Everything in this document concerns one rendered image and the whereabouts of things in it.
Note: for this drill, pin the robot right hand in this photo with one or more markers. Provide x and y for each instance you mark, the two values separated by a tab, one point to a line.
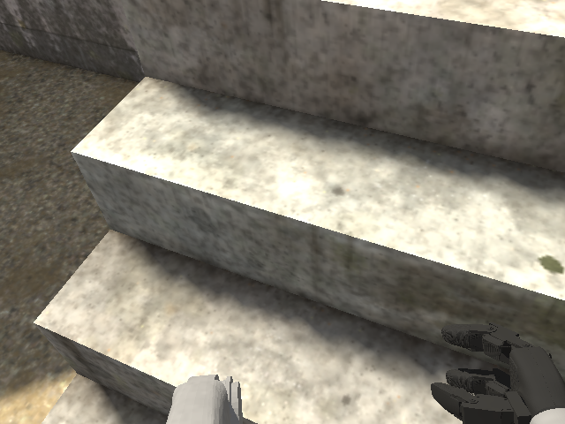
533	386

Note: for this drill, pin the robot left thigh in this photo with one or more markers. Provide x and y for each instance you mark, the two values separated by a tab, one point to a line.
205	399

